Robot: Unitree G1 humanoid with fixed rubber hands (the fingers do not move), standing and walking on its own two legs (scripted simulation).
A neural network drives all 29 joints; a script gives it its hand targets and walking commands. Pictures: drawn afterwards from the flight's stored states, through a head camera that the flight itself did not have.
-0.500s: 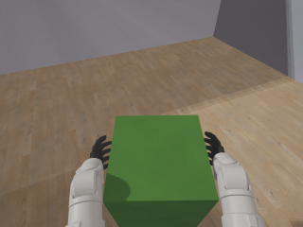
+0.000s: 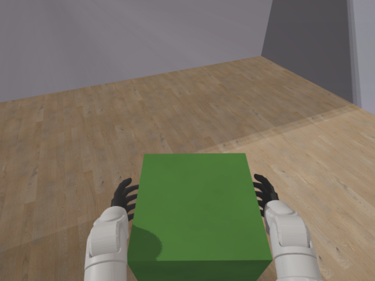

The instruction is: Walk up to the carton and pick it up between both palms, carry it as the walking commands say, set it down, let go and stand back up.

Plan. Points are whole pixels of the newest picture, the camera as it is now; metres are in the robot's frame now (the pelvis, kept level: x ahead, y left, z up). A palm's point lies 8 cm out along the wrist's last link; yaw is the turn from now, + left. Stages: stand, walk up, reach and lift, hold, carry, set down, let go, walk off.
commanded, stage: reach and lift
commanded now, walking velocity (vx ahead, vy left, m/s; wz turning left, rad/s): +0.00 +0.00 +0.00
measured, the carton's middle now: (195, 227) +0.27 +0.00 -0.03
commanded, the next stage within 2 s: hold in 0.10 s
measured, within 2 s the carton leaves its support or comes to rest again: neither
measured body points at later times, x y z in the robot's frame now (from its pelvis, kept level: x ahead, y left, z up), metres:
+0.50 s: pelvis -0.02 +0.00 +0.00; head -0.05 +0.00 +0.44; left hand +0.28 +0.16 +0.04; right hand +0.28 -0.16 +0.04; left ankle +0.01 +0.13 -0.75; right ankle +0.00 -0.13 -0.75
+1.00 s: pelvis -0.01 +0.00 +0.00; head -0.05 +0.01 +0.45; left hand +0.28 +0.16 +0.03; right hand +0.28 -0.17 +0.04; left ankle +0.01 +0.13 -0.75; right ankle +0.00 -0.13 -0.75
